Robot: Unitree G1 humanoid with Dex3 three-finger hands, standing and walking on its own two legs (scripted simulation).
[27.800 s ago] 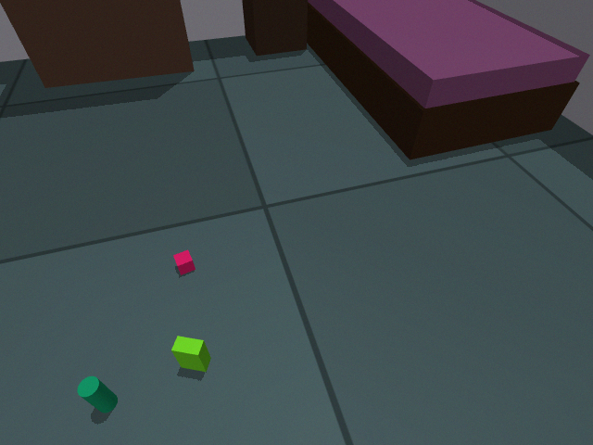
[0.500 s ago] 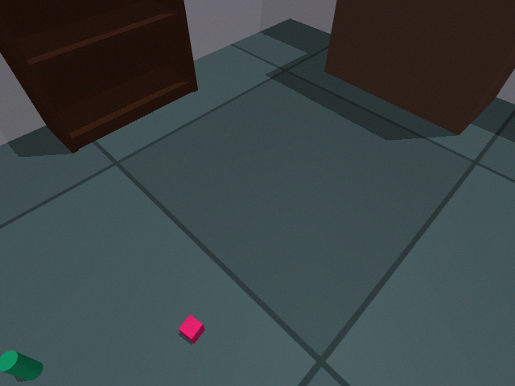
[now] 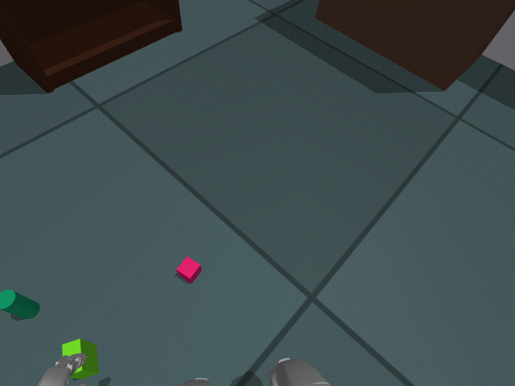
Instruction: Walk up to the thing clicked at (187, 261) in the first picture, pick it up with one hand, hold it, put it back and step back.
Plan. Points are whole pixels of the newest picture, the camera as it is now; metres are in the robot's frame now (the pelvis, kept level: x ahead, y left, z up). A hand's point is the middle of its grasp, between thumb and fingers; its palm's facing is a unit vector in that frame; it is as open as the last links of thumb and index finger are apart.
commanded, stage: walk up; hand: left
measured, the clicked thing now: (189, 270) +0.54 +0.21 -0.73
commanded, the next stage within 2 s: none
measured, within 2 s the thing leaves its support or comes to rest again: neither
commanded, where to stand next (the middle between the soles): +0.15 -0.03 m, yaw -1 degrees
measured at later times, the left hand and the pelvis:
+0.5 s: hand out of the picture +0.00 +0.25 -0.14, palm faces -0.01 -0.91 -0.40, open 7.4 cm; pelvis -0.14 -0.02 -0.01, yaw +1 degrees
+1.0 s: hand out of the picture -0.21 +0.22 -0.14, palm faces -0.04 -0.91 -0.40, open 7.4 cm; pelvis -0.24 -0.06 +0.00, yaw -5 degrees
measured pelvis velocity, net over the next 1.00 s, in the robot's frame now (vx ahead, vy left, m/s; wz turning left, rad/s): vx -0.24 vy -0.06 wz -0.09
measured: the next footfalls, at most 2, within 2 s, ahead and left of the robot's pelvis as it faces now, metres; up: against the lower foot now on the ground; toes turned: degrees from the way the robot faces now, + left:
right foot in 0.18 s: -0.03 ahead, -0.14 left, +0.00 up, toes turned +0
left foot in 0.52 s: -0.13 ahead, +0.09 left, +0.00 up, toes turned -1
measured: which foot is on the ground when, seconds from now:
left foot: down 0.00-0.20, up 0.22-0.50, down 0.52-0.92, up 0.94-1.00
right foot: up 0.00-0.16, down 0.18-0.54, up 0.56-0.86, down 0.88-1.00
